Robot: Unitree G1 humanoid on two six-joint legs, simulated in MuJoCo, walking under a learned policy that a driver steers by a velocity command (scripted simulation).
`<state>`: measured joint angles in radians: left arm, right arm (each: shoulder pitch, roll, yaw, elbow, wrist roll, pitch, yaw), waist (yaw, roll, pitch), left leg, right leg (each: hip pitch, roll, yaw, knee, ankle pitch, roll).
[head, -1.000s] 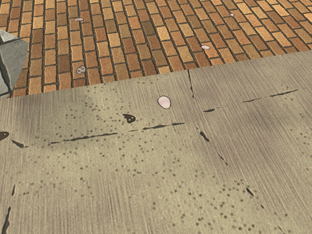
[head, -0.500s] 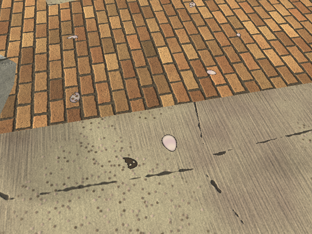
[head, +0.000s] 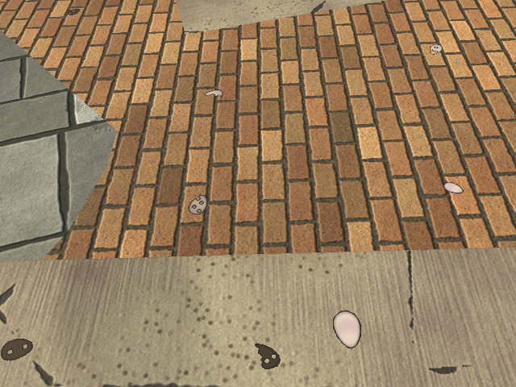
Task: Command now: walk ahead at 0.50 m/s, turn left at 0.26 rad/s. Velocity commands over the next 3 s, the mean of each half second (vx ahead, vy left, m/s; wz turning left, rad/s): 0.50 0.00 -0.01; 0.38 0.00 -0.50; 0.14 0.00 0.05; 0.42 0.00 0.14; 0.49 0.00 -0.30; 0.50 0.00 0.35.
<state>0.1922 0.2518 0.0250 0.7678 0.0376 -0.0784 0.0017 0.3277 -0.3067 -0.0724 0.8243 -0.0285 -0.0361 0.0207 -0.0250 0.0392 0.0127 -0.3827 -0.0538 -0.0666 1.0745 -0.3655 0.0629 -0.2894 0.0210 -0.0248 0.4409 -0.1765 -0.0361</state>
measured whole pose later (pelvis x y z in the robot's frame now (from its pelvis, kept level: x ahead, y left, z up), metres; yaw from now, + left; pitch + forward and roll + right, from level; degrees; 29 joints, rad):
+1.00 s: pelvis +0.45 -0.02 -0.02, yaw -19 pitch +0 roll +1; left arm 0.16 0.26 0.06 0.77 0.00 0.00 0.00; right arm 0.25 -0.24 -0.04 0.80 -0.02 -0.02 -0.03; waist -0.02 0.01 0.10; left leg -0.43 0.06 0.03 1.29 -0.45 -0.04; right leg -0.39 0.11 -0.05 0.53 -0.14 -0.13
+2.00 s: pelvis +0.75 -0.03 -0.02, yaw -11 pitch -1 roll -1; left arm 0.28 0.29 0.06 0.84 0.01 -0.03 -0.03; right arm 0.29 -0.26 -0.04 0.86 -0.03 -0.06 -0.01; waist 0.02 0.01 0.05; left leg -0.23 -0.08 -0.03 1.18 -0.42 0.06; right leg -0.33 0.11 -0.05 0.64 -0.30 -0.11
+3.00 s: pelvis +1.32 -0.11 -0.14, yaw -8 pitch +0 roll +0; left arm 0.08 0.22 0.02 0.81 0.03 -0.07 0.01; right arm 0.38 -0.26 -0.07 0.92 -0.02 -0.03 0.01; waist -0.06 0.03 0.03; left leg -0.34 -0.05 -0.04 1.05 -0.42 0.08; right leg -0.31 0.01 -0.06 0.51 -0.20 -0.05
